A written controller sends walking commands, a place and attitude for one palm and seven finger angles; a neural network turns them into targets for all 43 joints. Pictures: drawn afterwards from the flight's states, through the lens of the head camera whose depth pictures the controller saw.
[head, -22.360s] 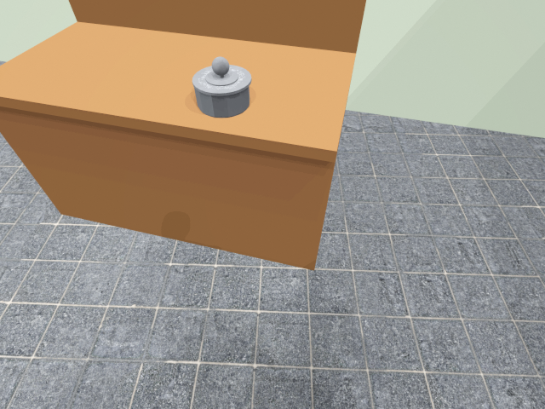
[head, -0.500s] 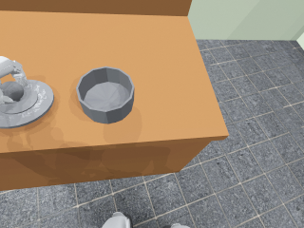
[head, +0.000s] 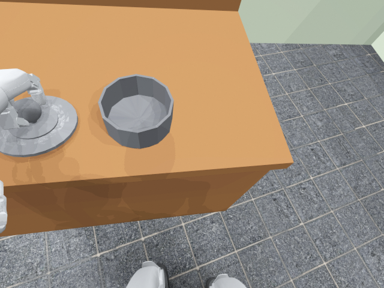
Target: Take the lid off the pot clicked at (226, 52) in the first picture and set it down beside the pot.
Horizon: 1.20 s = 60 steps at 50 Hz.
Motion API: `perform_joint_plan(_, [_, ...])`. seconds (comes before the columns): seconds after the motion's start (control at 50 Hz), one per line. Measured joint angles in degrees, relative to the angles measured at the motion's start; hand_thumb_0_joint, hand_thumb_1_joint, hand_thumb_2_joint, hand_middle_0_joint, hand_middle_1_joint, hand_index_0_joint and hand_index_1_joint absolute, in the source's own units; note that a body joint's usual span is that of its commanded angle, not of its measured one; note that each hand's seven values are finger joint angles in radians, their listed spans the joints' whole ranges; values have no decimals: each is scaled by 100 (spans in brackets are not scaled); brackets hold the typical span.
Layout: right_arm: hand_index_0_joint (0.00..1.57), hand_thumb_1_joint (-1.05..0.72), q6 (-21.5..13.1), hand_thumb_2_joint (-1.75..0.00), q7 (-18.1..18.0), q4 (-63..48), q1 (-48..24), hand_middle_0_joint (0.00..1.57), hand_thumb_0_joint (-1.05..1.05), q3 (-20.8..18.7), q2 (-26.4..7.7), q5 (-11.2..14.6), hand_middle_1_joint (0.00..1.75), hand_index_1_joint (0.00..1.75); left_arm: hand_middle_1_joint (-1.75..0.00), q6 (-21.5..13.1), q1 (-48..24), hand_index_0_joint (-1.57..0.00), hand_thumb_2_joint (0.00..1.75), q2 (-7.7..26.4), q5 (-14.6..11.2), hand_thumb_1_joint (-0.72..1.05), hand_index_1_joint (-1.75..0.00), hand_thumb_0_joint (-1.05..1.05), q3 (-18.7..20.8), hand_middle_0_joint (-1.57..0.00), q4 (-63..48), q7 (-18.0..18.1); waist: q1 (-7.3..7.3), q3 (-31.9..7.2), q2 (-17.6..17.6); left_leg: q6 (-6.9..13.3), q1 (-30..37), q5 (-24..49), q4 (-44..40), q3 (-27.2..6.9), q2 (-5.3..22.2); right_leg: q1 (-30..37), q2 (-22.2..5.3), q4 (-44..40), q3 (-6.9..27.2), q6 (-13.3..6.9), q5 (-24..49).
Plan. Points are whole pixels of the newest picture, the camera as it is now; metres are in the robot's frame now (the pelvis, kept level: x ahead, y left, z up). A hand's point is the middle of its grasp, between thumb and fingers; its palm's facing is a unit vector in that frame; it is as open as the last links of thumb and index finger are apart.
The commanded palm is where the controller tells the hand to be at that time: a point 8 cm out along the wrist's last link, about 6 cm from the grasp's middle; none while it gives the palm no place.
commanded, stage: open the fingers wide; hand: left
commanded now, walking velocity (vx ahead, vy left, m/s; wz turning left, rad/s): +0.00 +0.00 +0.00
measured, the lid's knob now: (27, 110) +0.48 +0.33 +0.01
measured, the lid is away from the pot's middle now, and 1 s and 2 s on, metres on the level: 0.23 0.24 0.24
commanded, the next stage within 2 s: raise the empty hand in 1.20 s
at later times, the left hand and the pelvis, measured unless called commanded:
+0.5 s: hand (5, 123) +0.43 +0.34 +0.04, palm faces -0.43 -0.13 -0.89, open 8.2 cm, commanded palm +0.47 +0.33 +0.09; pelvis -0.01 +0.01 +0.00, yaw +1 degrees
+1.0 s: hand (7, 121) +0.44 +0.34 +0.04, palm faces -0.43 -0.11 -0.90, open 10.3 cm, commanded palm +0.47 +0.32 +0.09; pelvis -0.01 +0.01 +0.00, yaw +1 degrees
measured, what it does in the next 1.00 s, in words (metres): stands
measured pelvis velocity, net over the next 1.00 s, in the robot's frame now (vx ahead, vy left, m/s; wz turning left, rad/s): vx -0.01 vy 0.01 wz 0.01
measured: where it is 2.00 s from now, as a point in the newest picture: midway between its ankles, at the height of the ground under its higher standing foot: outside the picture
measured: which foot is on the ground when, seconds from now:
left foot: down 0.00-1.00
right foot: down 0.00-1.00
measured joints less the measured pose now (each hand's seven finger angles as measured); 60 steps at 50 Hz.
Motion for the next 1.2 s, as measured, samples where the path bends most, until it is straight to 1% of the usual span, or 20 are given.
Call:
perform_joint_plan(0.1, [21,-90,-7,-90,2,-23,49,20,1,23,-8,-17,30,30,-103,66,-27,-56,85,1,39,16,-92,-4,35,-74,50,129,-52,-5,0,22,-117,-21,96,8,7,-120,5,100,11,-8,-24])
perform_joint_plan(0.16, [21,-90,90,-90,117,-95,127,20,1,-103,7,-54,30,30,-103,131,344,-55,85,-95,-27,16,-92,-4,340,-74,-252,246,-31,-34,47,23,-102,-18,82,28,6,-108,6,78,30,-55,-10])
perform_joint_plan(0.2, [21,-90,175,-90,197,-77,157,20,1,-137,17,-61,30,30,-104,195,477,-55,85,-202,-55,17,-92,-3,297,-74,-333,288,30,-54,53,32,-54,-13,58,39,-3,-62,-4,54,40,-57,-1])
perform_joint_plan(0.26, [21,-90,238,-90,234,2,134,20,1,-124,40,-31,30,30,-104,278,459,-53,84,-310,-15,18,-92,-3,187,-74,-327,309,86,-58,35,50,7,-6,45,18,-24,13,-17,38,17,-65,-11])
perform_joint_plan(0.3, [21,-90,225,-90,224,16,105,20,1,-117,56,-16,30,30,-104,296,438,-53,84,-331,6,18,-93,-2,122,-74,-285,320,95,-59,31,51,38,9,32,2,-39,48,-26,33,-1,-99,-12])
perform_joint_plan(0.34, [21,-90,191,-90,220,2,70,20,1,-102,59,4,30,30,-104,338,401,-53,83,-327,-30,19,-93,-2,35,-73,-179,329,100,-53,23,58,60,19,26,-1,-50,69,-34,38,-5,-111,-17])
perform_joint_plan(0.4, [21,-90,120,-90,198,-17,28,20,1,-110,54,7,30,30,-104,362,397,-52,83,-346,-50,21,-92,-1,-62,-73,-284,256,136,-30,29,67,92,41,8,-8,-63,103,-42,26,-11,-121,-2])
perform_joint_plan(0.5, [21,-90,59,-90,180,-51,-37,20,1,-89,20,21,30,30,-103,312,284,-53,83,-345,-134,24,-93,0,-115,-70,-153,251,164,-65,20,85,104,51,16,2,-79,105,-56,57,0,-112,-8])
perform_joint_plan(0.56, [21,-90,36,-90,192,-88,-56,20,1,-97,-4,26,30,30,-103,335,224,-52,82,-356,-116,25,-94,0,-182,-68,-144,235,173,-66,19,91,75,47,49,1,-83,73,-57,103,2,-123,-24])
perform_joint_plan(0.64, [21,-90,42,-90,194,-117,-51,20,1,-119,-25,9,30,30,-101,308,245,-52,81,-369,-92,25,-94,0,-142,-63,-238,224,186,-69,29,96,46,44,77,6,-88,38,-60,142,11,-130,-33])
perform_joint_plan(0.74, [21,-90,51,-90,208,-109,-11,20,1,-118,-27,10,30,30,-98,365,201,-50,77,-375,-94,22,-94,0,-212,-57,-194,228,197,-70,30,105,12,42,101,9,-94,-1,-63,179,19,-129,-44])
perform_joint_plan(0.82, [21,-90,57,-90,216,-53,49,20,1,-157,-6,-6,30,30,-95,372,210,-47,74,-459,-112,17,-92,0,-246,-52,-335,215,230,-63,47,101,21,58,82,-3,-111,9,-68,172,15,-170,-41])
perform_joint_plan(0.86, [21,-90,67,-90,219,-30,52,20,1,-133,-2,1,30,30,-94,366,199,-46,73,-466,-136,15,-92,0,-202,-49,-274,247,215,-72,43,109,28,57,79,6,-110,13,-68,168,27,-149,-42])
perform_joint_plan(0.96, [21,-90,56,-90,232,-48,79,20,1,-112,18,6,30,30,-91,442,181,-41,68,-426,-79,8,-89,0,-208,-43,-175,262,161,-80,45,106,18,51,87,16,-96,-5,-53,177,47,-151,-42])
perform_joint_plan(1.04, [21,-90,58,-90,229,-43,107,20,1,-119,27,0,30,30,-88,427,212,-39,66,-421,-84,4,-88,0,-155,-39,-218,241,151,-84,48,103,30,53,72,22,-93,5,-48,159,60,-142,-34])
perform_joint_plan(1.16, [21,-90,61,-90,241,-38,117,20,1,-113,15,8,30,30,-87,459,146,-37,65,-413,-83,1,-86,0,-217,-37,-116,241,142,-91,46,100,21,47,77,23,-92,-11,-42,176,69,-142,-48])
perform_joint_plan(1.2, [21,-90,58,-90,235,-48,117,20,1,-123,10,-1,30,30,-86,432,180,-37,65,-409,-61,1,-86,0,-167,-37,-175,227,140,-88,53,95,13,46,79,20,-90,-19,-38,178,70,-145,-46])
